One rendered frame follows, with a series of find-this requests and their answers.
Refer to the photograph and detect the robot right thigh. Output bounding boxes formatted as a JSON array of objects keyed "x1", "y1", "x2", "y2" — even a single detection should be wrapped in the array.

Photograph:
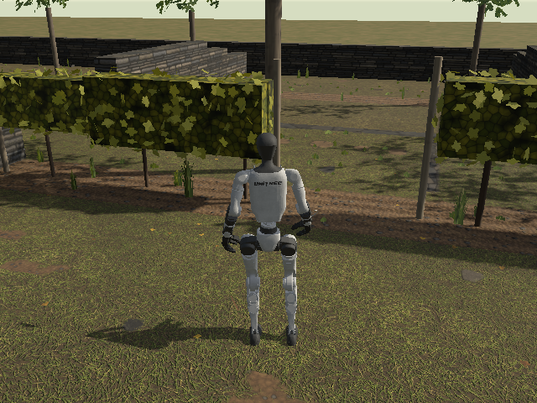
[{"x1": 279, "y1": 234, "x2": 297, "y2": 291}]

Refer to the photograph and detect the robot left hand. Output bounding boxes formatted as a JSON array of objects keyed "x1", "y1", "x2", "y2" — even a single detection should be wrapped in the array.
[{"x1": 222, "y1": 235, "x2": 241, "y2": 253}]

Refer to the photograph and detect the robot right hand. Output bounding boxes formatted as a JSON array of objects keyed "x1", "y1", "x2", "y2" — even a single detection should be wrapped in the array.
[{"x1": 291, "y1": 220, "x2": 311, "y2": 236}]

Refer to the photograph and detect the robot left forearm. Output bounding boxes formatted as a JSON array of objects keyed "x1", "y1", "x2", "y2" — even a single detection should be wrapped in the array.
[{"x1": 222, "y1": 204, "x2": 237, "y2": 238}]

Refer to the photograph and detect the left robot upper arm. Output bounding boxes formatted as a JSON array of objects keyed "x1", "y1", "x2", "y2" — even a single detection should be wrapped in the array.
[{"x1": 228, "y1": 170, "x2": 250, "y2": 217}]

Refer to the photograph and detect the right robot upper arm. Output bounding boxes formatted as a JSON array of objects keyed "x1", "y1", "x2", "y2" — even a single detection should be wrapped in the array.
[{"x1": 285, "y1": 169, "x2": 309, "y2": 214}]

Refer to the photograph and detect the right robot shin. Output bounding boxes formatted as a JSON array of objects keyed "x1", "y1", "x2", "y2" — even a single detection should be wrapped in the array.
[{"x1": 285, "y1": 277, "x2": 297, "y2": 334}]

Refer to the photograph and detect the robot right forearm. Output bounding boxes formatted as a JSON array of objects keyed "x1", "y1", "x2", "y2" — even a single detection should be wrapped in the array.
[{"x1": 300, "y1": 201, "x2": 312, "y2": 226}]

